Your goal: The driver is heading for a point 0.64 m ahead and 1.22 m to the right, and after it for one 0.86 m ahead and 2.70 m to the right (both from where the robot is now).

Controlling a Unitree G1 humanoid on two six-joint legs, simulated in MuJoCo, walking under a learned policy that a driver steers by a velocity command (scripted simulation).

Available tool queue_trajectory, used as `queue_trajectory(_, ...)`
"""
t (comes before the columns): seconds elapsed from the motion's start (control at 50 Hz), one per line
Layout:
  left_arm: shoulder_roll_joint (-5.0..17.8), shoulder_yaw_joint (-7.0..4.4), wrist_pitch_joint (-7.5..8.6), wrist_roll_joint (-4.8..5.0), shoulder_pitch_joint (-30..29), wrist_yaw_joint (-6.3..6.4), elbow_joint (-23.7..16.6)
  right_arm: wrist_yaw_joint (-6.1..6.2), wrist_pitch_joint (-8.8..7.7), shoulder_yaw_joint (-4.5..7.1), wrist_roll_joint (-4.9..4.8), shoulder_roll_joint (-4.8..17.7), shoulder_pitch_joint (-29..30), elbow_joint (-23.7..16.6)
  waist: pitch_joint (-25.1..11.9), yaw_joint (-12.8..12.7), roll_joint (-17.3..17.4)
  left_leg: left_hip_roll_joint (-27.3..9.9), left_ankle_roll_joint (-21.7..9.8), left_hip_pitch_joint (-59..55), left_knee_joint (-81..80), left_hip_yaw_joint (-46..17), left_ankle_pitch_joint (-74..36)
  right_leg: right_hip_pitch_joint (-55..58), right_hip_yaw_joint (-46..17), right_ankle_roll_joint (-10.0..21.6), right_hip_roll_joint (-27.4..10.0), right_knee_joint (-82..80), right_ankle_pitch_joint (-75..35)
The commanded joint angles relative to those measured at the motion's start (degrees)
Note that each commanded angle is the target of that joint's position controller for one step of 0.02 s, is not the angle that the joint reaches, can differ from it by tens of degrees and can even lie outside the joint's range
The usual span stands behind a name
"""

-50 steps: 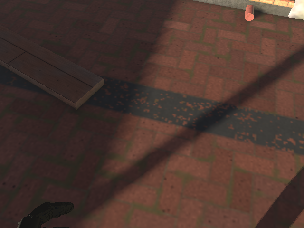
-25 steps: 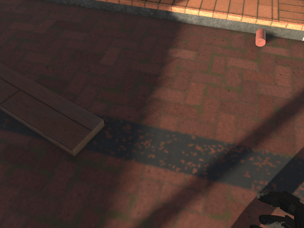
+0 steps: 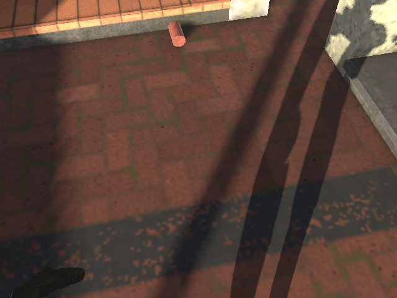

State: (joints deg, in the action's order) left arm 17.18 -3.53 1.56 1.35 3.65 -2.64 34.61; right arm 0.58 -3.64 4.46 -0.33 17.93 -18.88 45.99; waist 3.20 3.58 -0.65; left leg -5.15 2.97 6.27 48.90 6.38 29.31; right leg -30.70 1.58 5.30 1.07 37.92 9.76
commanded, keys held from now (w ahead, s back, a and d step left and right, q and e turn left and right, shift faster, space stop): w+e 0.30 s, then e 0.70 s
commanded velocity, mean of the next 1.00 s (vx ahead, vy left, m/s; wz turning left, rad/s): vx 0.26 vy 0.00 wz -0.60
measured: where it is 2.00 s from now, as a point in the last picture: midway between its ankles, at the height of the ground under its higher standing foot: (290, 283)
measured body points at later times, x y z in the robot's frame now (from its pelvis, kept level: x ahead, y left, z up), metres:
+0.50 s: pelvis +0.26 +0.01 +0.01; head +0.30 +0.01 +0.46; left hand +0.40 +0.28 -0.10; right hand +0.42 -0.28 -0.05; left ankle +0.40 +0.10 -0.71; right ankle +0.11 -0.08 -0.66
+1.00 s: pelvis +0.31 -0.04 +0.02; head +0.33 -0.09 +0.47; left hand +0.61 +0.10 -0.04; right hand +0.27 -0.36 -0.09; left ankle +0.38 +0.10 -0.64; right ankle +0.28 -0.13 -0.71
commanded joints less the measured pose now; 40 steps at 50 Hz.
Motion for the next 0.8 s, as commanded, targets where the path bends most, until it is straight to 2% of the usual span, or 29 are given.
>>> queue_trajectory(0.02, 12.0, -3.87, 1.2, -0.35, 19.9, 0.75, 0.2, -1.02, -4.26, 0.33, -1.97, 7.8, 5.9, -9.4, -19.1, -11.5, -6.7, 3.4, -2.2, 43.8, 30.9, -11.7, -0.1, 51.3, -42.4, 15.5, -18.9, -20.5, 10.6)
queue_trajectory(0.04, 10.5, -3.39, 1.57, -0.23, 16.8, 0.85, 0.2, -0.74, -4.74, -0.14, -1.58, 7.0, 7.3, -9.8, -13.7, -9.4, -3.4, 1.2, -2.9, 42.6, 26.4, -11.2, -5.1, 43.0, -35.8, 13.7, -16.6, -20.5, 6.5)
queue_trajectory(0.06, 8.7, -2.75, 1.58, -0.37, 12.6, 1.02, -0.5, -0.26, -4.74, -0.02, 0.02, 7.1, 7.4, -9.2, -10.0, -6.8, -1.0, -0.6, -2.6, 38.8, 21.6, -11.2, -8.1, 34.6, -30.6, 12.2, -14.5, -20.6, 0.4)
queue_trajectory(0.08, 7.5, -2.22, 1.63, -1.07, 9.9, 1.2, -1.4, -0.13, -4.2, 0.41, 0.76, 7.6, 6.3, -9.0, -8.5, -4.3, -2.0, -1.8, -2.3, 34.0, 18.6, -11.6, -10.0, 28.1, -27.1, 11.7, -12.9, -21.8, -5.2)
queue_trajectory(0.1, 7.2, -2.09, 1.64, -1.41, 8.5, 1.33, -1.8, -0.22, -3.5, 0.52, 0.97, 7.5, 5.7, -8.9, -7.8, -3.0, -2.7, -1.9, -1.9, 31.3, 16.8, -11.5, -10.8, 24.3, -25.9, 11.8, -11.9, -23.1, -7.5)
queue_trajectory(0.12, 7.2, -2.13, 1.82, -1.28, 8.1, 1.52, -1.6, -0.24, -2.91, 0.39, 1.13, 6.7, 5.2, -8.7, -7.2, -2.4, -2.6, -1.7, -1.3, 30.2, 14.7, -11.0, -11.2, 21.8, -24.4, 12.2, -11.4, -23.9, -10.1)
queue_trajectory(0.16, 7.9, -2.34, 2.07, -0.99, 9.2, 2.17, -0.6, -0.13, -2.11, -0.13, 1.5, 5.1, 6.8, -9.1, -5.7, -2.4, -1.8, -0.9, 0.2, 29.5, 9.6, -9.9, -14.7, 17.6, -21.0, 12.2, -10.1, -24.7, -13.6)
queue_trajectory(0.2, 8.8, -2.62, 1.95, -0.68, 10.8, 2.82, 0.5, -0.23, -1.96, -0.81, 1.63, 3.5, 11.0, -10.1, -4.3, -3.7, -1.8, 0.1, 1.0, 29.4, 1.7, -9.7, -22.6, 15.9, -18.5, 10.8, -8.2, -24.8, -12.8)
queue_trajectory(0.26, 9.0, -2.73, 1.48, -0.16, 13.4, 3.32, 1.8, -0.89, -2.34, -1.49, 1.05, 2.2, 17.7, -11.4, -3.1, -6.4, -3.1, 2.9, 1.1, 25.4, -10.7, -9.6, -32.2, 14.6, -17.3, 8.3, -6.1, -23.9, -7.0)
queue_trajectory(0.3, 9.4, -2.87, 1.24, 0.12, 15.6, 3.45, 2.8, -1.42, -2.75, -1.44, 0.36, 2.7, 20.9, -12.3, -2.7, -7.7, -3.4, 4.2, 0.8, 23.2, -14.9, -9.9, -34.1, 15.3, -19.4, 7.8, -6.8, -22.9, -4.2)
queue_trajectory(0.34, 9.1, -2.87, 0.52, 0.22, 16.9, 3.72, 3.7, -1.78, -3.11, -0.85, 0.66, 4.1, 21.9, -12.8, -2.5, -7.6, -4.2, 5.7, -0.1, 22.1, -19.0, -10.6, -32.2, 18.7, -21.7, 6.5, -6.9, -18.1, -9.3)
queue_trajectory(0.38, 9.0, -3.0, -0.42, 0.01, 16.6, 4.15, 3.7, -1.96, -3.41, -0.06, 0.86, 5.3, 20.0, -12.6, -4.2, -6.4, -6.0, 7.0, -1.6, 19.2, -21.2, -10.8, -28.4, 22.1, -24.6, 4.7, -6.8, -12.3, -14.3)
queue_trajectory(0.4, 8.6, -2.92, -0.77, 0.05, 15.3, 4.33, 3.1, -1.85, -3.57, 0.26, 0.98, 5.5, 17.4, -11.9, -5.3, -4.8, -6.6, 7.1, -2.6, 15.6, -23.2, -10.2, -29.1, 22.4, -25.2, 3.4, -5.8, -9.2, -15.7)
queue_trajectory(0.42, 7.1, -2.5, -0.84, 0.08, 13.9, 4.36, 2.2, -1.48, -3.75, 0.69, 1.51, 6.3, 13.9, -11.3, -7.7, -2.5, -6.0, 5.3, -4.3, 8.7, -26.0, -10.1, -34.7, 21.0, -23.8, 1.1, -3.0, -3.5, -16.6)
queue_trajectory(0.44, 4.0, -1.43, -0.6, -0.88, 13.3, 4.36, 0.4, -0.95, -3.76, 1.45, 2.59, 9.7, 7.6, -11.2, -15.4, -0.2, -0.5, -4.7, -8.3, -5.7, -22.6, -17.5, -49.8, 14.2, -19.9, -1.7, 0.4, 10.4, -6.5)
queue_trajectory(0.46, 0.8, -0.43, -0.39, -0.62, 25.1, 4.15, 1.1, -0.77, -2.58, 1.67, 3.31, 11.7, 4.4, -10.7, -24.3, -4.1, 15.3, -21.1, -19.6, -24.2, -20.0, -36.3, -63.7, -1.8, -13.7, -5.8, 8.1, 28.0, 32.9)
queue_trajectory(0.48, 7.3, -1.35, -0.41, -0.04, 27.7, 3.95, 1.9, -1.05, -1.45, 1.7, 1.03, 9.6, 3.8, -10.3, -26.3, -3.8, 15.5, -23.4, -21.3, -23.1, -22.7, -44.6, -49.4, -7.0, -13.0, -7.3, 3.0, 36.5, 30.5)
queue_trajectory(0.5, 10.4, -2.51, -1.24, 0.45, 21.1, 4.16, 1.7, -0.57, -0.7, 0.67, 0.93, 5.6, 6.3, -11.7, -18.9, -1.8, 10.0, -19.1, -18.6, -17.2, -24.5, -36.5, -42.3, -9.8, -11.6, -8.8, 1.0, 39.4, 25.4)
queue_trajectory(0.52, 10.7, -2.83, -2.24, 0.23, 16.5, 4.55, 0.7, -0.27, 0.12, -0.07, 1.23, 3.9, 9.3, -11.8, -13.9, -1.9, 6.4, -15.7, -16.4, -10.4, -25.9, -29.1, -39.8, -9.8, -9.4, -9.6, -0.6, 38.5, 21.7)
queue_trajectory(0.54, 10.3, -3.08, -3.22, -0.09, 14.6, 4.83, 0.0, -0.14, 0.7, -0.46, 1.32, 3.2, 11.7, -11.8, -10.2, -2.8, 6.1, -13.2, -15.6, -4.1, -27.2, -24.5, -39.2, -8.7, -8.6, -10.1, -2.0, 37.0, 19.7)
queue_trajectory(0.56, 8.8, -2.97, -4.07, 0.1, 15.1, 4.79, -0.2, -0.02, 1.04, -0.47, 1.63, 3.6, 13.4, -11.4, -7.6, -4.4, 7.4, -11.1, -14.8, 2.0, -29.2, -20.3, -38.2, -5.4, -7.6, -10.2, -3.0, 34.2, 18.6)
queue_trajectory(0.58, 6.8, -2.55, -4.56, 0.1, 15.7, 4.83, -0.2, 0.03, 1.01, -0.17, 1.95, 4.2, 14.1, -10.9, -6.3, -5.0, 8.7, -9.4, -14.7, 6.0, -31.1, -16.7, -38.1, -2.5, -5.7, -10.1, -2.9, 31.3, 17.1)
queue_trajectory(0.6, 5.3, -2.21, -4.71, 0.0, 15.8, 4.87, -0.4, 0.06, 0.93, 0.09, 2.07, 4.7, 14.3, -10.4, -6.4, -5.1, 9.6, -9.2, -15.3, 6.7, -32.1, -14.6, -39.8, -1.3, -4.5, -10.2, -2.8, 28.6, 16.3)
queue_trajectory(0.64, 4.4, -1.86, -4.68, -0.5, 14.1, 4.7, -1.3, 0.27, 0.98, 0.69, 1.79, 6.0, 14.2, -9.5, -8.3, -4.7, 9.1, -11.0, -16.8, 5.0, -32.6, -12.6, -43.8, -0.5, -4.1, -10.2, -3.9, 23.8, 13.7)
queue_trajectory(0.7, 4.4, -1.65, -4.76, -0.62, 11.4, 3.81, -2.2, 0.56, 1.87, 1.16, 1.03, 7.2, 15.5, -8.9, -10.2, -4.1, 8.0, -12.2, -16.9, 4.5, -33.2, -9.3, -40.2, 3.6, -3.3, -9.3, -5.1, 16.0, 8.1)
queue_trajectory(0.8, 5.9, -2.22, -5.33, -0.56, 7.2, 2.36, -4.3, 0.02, 2.87, 1.89, -0.15, 9.4, 14.8, -7.4, -7.8, -3.0, 8.8, -13.6, -14.9, 3.6, -32.1, -6.6, -31.1, 8.3, -0.4, -6.6, -4.4, 4.7, 7.5)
